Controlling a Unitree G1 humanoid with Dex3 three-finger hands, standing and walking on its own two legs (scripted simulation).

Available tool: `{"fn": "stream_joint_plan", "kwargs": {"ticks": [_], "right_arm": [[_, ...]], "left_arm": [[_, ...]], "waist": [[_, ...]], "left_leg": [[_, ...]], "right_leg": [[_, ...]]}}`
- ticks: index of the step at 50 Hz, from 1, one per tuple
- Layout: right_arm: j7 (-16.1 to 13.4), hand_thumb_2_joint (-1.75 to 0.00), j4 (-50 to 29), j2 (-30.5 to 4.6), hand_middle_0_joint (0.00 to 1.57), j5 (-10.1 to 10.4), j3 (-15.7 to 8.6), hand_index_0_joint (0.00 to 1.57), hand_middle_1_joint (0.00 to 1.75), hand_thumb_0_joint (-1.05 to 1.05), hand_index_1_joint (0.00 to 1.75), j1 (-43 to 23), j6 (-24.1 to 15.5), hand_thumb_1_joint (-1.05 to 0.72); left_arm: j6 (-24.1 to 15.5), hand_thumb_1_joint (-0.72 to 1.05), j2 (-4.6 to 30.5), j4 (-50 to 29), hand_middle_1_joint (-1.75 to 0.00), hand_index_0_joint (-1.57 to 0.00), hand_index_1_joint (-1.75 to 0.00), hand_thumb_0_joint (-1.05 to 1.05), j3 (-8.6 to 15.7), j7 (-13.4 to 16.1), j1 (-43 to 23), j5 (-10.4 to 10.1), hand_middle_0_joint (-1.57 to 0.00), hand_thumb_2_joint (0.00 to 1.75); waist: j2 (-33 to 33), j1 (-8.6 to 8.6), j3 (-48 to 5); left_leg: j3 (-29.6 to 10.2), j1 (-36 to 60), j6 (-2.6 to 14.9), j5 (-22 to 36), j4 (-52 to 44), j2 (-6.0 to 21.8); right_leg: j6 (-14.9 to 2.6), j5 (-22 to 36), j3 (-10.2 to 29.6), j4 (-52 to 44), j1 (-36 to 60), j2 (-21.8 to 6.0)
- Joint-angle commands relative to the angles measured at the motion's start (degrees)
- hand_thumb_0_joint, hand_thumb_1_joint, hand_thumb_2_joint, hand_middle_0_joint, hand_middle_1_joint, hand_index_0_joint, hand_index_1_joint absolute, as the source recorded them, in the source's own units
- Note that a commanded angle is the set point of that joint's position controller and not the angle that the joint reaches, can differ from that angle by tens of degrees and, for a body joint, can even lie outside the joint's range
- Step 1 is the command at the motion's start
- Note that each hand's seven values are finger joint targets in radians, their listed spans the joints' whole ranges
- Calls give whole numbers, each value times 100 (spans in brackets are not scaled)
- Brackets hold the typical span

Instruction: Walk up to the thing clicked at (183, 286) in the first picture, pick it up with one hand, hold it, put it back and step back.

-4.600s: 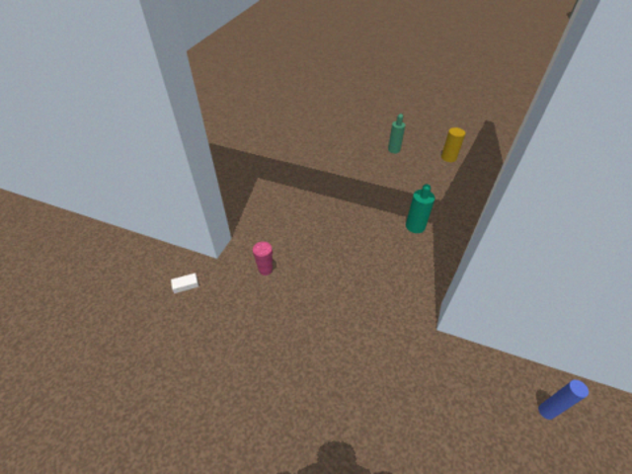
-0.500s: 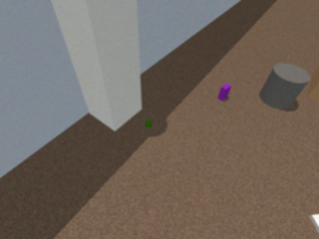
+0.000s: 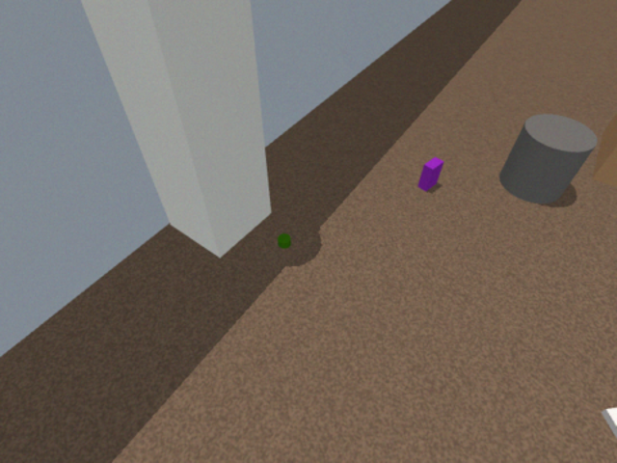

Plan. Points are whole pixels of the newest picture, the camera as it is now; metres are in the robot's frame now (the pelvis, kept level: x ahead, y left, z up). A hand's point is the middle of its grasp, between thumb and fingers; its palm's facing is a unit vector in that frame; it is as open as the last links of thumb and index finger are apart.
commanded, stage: stand
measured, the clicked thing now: out of the picture +0.37 -0.95 -0.77
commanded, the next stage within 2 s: walk up in 1.96 s
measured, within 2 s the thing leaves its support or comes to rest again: neither
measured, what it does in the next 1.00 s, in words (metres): stands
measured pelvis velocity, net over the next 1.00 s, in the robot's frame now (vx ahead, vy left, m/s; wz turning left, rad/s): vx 0.02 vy -0.01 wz -0.01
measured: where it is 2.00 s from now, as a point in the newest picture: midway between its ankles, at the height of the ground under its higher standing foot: outside the picture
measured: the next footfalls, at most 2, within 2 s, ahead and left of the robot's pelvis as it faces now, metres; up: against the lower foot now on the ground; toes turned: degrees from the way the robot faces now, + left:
none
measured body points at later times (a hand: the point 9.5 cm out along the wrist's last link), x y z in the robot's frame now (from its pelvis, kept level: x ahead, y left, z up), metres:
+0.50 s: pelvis +0.01 -0.01 +0.00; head +0.02 -0.01 +0.45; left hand +0.09 +0.30 -0.13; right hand +0.09 -0.31 -0.14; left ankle +0.02 +0.14 -0.75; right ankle +0.00 -0.12 -0.75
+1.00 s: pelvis +0.02 -0.01 +0.00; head +0.03 -0.01 +0.45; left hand +0.09 +0.30 -0.13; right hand +0.09 -0.31 -0.14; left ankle +0.02 +0.14 -0.75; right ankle +0.00 -0.12 -0.75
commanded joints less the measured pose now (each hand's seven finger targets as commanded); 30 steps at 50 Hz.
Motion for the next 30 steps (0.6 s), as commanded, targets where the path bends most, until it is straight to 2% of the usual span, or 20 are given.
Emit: {"fn": "stream_joint_plan", "kwargs": {"ticks": [1, 5, 11, 16, 21, 23, 30], "right_arm": [[-81, -90, -352, -1222, 20, 2, -217, 20, 30, 0, 30, -213, -123, -90], [-102, -90, -368, -1210, 20, -1, -195, 20, 30, 0, 30, -239, -169, -90], [-112, -90, -364, -1213, 20, 6, -176, 20, 30, 0, 30, -166, -144, -90], [-111, -90, -375, -1229, 20, 3, -168, 20, 30, 0, 30, -158, -152, -90], [-116, -90, -381, -1235, 20, 10, -163, 20, 30, 0, 30, -126, -145, -90], [-105, -90, -389, -1220, 20, 10, -163, 20, 30, 0, 30, -147, -130, -90], [-112, -90, -411, -1222, 20, -3, -166, 20, 30, 0, 30, -77, -130, -90]], "left_arm": [[-146, 90, 1307, -357, -30, -20, -30, 0, 239, 108, -264, 25, -20, 90], [-152, 90, 1268, -368, -30, -20, -30, 0, 247, 100, -225, 16, -20, 90], [-130, 90, 1272, -370, -30, -20, -30, 0, 262, 94, -282, 17, -20, 90], [-134, 90, 1248, -397, -30, -20, -30, 0, 253, 91, -288, 19, -20, 90], [-136, 90, 1241, -380, -30, -20, -30, 0, 252, 98, -267, 11, -20, 90], [-134, 90, 1252, -377, -30, -20, -30, 0, 251, 97, -246, 22, -20, 90], [-130, 90, 1249, -398, -30, -20, -30, 0, 255, 96, -264, 22, -20, 90]], "waist": [[-65, 7, -484], [48, 38, -609], [-47, -1, -515], [-53, 9, -554], [-41, 6, -452], [-81, 8, -420], [-85, -8, -456]], "left_leg": [[-363, -66, 246, 543, -230, 533], [-349, 37, 227, 1056, -187, 581], [-343, -31, 214, 759, -253, 568], [-322, 73, 209, 948, -207, 590], [-331, -19, 222, 873, -230, 599], [-309, 47, 225, 643, -229, 569], [-318, -40, 223, 669, -233, 569]], "right_leg": [[-128, 82, 674, -477, 176, -689], [-115, 696, 615, -325, 314, -674], [-105, 381, 603, -399, 264, -640], [-117, 638, 612, -383, 278, -657], [-107, 590, 616, -412, 314, -649], [-108, 351, 640, -498, 167, -651], [-117, 341, 628, -469, 249, -640]]}}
